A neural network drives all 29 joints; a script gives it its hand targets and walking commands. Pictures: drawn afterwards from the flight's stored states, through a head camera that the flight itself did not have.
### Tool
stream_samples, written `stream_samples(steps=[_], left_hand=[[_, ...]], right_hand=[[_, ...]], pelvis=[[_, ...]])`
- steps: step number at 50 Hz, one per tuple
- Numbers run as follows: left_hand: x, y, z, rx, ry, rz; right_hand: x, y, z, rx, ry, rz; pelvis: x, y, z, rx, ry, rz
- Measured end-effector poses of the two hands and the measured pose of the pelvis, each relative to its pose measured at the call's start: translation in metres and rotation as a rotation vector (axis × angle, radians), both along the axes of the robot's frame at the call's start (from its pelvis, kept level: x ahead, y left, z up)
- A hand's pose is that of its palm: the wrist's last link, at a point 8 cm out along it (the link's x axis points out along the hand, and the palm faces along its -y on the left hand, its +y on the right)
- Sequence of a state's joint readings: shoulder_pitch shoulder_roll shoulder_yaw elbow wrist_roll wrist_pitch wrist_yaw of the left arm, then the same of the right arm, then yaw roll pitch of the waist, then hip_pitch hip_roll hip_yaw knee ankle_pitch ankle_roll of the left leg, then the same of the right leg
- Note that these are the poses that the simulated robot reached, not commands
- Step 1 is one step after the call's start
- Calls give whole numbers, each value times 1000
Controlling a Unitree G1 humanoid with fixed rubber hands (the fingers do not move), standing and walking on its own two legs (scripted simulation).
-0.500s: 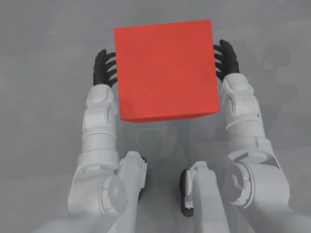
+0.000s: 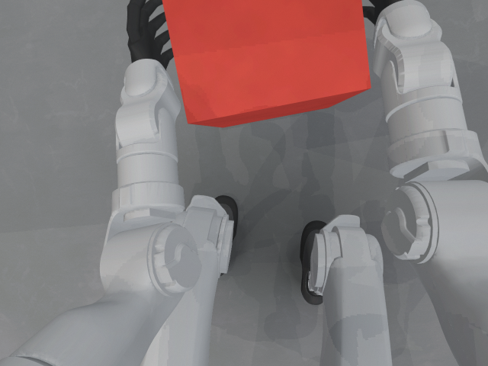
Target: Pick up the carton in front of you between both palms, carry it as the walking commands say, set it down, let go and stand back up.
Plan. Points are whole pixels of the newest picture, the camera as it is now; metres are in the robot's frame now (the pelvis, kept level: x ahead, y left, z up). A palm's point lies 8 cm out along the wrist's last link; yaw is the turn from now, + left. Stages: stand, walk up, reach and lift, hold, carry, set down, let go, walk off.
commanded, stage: set down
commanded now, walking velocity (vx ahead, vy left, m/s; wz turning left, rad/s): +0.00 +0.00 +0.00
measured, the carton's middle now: (264, 46) +0.54 +0.04 -0.22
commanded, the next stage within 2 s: none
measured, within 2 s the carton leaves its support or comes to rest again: rests again in 1.08 s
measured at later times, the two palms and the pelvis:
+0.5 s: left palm (164, 53) +0.53 +0.20 -0.22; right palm (360, 15) +0.60 -0.09 -0.24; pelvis +0.01 -0.01 -0.06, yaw +2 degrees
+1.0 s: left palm (163, 59) +0.52 +0.21 -0.23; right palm (356, 26) +0.59 -0.09 -0.25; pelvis +0.00 -0.01 -0.08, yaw +2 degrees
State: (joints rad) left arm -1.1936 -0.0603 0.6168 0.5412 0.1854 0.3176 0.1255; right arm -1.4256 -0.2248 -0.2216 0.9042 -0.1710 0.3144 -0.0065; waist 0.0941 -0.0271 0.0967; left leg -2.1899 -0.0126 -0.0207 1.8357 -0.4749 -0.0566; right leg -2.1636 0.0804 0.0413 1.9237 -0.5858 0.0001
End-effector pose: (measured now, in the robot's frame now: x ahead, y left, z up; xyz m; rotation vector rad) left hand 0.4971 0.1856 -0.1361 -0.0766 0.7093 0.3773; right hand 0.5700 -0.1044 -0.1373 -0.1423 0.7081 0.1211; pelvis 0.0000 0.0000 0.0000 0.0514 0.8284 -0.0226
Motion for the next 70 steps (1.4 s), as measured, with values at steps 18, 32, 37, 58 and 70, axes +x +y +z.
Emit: stream_samples(steps=[18,32,37,58,70], left_hand=[[31,14,-71,5,33,4],[29,12,-84,-6,59,-34],[29,12,-86,0,61,-43],[27,28,-104,4,73,-53],[24,31,-110,-2,75,-52]], right_hand=[[32,12,-89,-11,26,67],[22,7,-106,-20,50,62],[20,5,-110,-13,50,68],[20,15,-117,86,29,112],[20,15,-123,90,7,129]], pelvis=[[8,-6,-54,28,-68,6],[4,-3,-70,27,-96,2],[1,-4,-73,31,-117,-1],[2,-7,-78,34,-166,2],[-1,-7,-84,44,-217,6]])
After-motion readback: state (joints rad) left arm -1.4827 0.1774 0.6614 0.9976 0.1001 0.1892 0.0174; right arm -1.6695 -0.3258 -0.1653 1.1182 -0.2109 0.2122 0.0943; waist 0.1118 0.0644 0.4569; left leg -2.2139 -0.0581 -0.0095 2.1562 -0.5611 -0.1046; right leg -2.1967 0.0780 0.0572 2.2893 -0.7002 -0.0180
